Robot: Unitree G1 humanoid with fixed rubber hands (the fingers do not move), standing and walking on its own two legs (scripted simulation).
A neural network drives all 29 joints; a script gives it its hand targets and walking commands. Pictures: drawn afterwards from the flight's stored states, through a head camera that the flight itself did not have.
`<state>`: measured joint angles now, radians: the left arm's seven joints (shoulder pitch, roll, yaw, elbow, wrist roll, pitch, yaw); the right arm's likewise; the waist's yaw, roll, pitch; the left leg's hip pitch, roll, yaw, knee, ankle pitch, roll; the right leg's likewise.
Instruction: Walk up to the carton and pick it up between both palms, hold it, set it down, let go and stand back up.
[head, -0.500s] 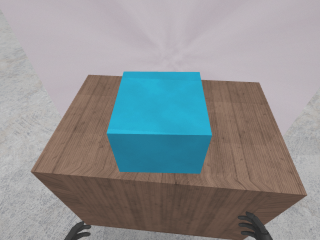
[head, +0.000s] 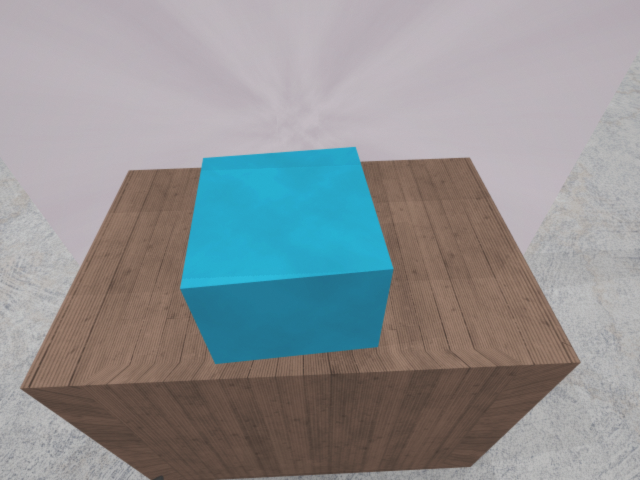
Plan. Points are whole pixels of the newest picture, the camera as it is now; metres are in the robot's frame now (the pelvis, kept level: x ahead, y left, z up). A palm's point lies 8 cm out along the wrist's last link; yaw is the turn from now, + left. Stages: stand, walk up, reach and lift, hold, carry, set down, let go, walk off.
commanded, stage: stand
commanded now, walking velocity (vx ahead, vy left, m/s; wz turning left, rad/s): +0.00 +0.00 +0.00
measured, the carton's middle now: (288, 250) +0.50 +0.04 -0.01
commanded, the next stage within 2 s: none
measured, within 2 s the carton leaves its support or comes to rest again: neither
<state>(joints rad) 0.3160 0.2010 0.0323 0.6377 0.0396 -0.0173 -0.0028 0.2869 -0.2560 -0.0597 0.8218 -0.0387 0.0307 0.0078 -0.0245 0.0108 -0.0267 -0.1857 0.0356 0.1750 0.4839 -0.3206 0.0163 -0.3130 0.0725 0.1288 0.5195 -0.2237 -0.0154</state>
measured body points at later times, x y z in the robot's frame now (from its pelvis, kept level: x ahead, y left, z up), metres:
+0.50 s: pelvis +0.01 +0.00 +0.00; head +0.01 -0.01 +0.45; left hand +0.10 +0.24 -0.12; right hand +0.03 -0.27 -0.14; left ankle -0.04 +0.10 -0.74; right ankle +0.03 -0.11 -0.74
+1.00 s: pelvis +0.02 +0.01 +0.00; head +0.03 +0.00 +0.45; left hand +0.10 +0.25 -0.13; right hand +0.02 -0.25 -0.15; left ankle -0.04 +0.10 -0.74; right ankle +0.03 -0.11 -0.74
